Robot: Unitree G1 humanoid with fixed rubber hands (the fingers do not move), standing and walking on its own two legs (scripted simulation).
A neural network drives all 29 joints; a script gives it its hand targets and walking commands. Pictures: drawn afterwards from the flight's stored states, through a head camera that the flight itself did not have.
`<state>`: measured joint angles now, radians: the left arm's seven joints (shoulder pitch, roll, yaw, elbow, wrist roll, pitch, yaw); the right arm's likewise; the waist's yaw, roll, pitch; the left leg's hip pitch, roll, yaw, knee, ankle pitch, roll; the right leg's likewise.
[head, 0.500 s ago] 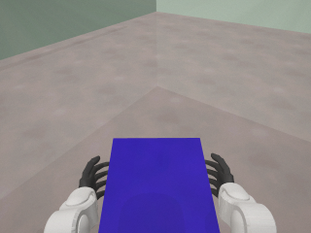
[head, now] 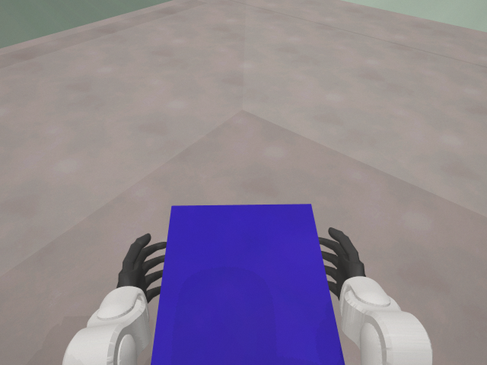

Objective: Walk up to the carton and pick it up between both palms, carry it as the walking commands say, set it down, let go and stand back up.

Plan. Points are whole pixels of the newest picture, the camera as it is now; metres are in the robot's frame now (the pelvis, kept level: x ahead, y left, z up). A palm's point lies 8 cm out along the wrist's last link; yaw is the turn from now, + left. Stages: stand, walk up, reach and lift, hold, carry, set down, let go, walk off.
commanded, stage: carry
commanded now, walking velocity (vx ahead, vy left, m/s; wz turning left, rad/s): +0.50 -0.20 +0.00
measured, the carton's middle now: (242, 305) +0.24 +0.01 +0.01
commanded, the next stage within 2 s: none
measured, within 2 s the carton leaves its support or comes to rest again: neither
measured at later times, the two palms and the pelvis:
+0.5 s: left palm (213, 148) +0.54 +0.06 +0.08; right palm (345, 137) +0.58 -0.23 +0.08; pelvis +0.33 -0.12 +0.00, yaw +6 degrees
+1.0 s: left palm (235, 65) +0.90 +0.01 +0.10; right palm (334, 64) +0.90 -0.28 +0.10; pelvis +0.67 -0.14 +0.02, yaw +1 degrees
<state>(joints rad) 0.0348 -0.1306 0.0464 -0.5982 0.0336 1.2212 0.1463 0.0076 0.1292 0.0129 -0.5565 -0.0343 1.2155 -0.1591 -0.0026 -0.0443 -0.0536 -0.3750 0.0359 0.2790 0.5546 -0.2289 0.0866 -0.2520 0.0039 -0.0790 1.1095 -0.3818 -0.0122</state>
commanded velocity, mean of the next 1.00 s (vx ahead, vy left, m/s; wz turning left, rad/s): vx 0.50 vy -0.20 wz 0.00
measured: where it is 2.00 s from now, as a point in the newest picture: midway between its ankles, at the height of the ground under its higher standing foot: (288, 175)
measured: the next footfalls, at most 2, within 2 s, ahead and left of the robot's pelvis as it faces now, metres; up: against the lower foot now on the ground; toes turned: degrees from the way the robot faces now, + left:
right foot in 0.38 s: +0.43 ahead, -0.20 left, +0.00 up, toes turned -5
left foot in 0.84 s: +0.70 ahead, -0.03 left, +0.00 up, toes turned +15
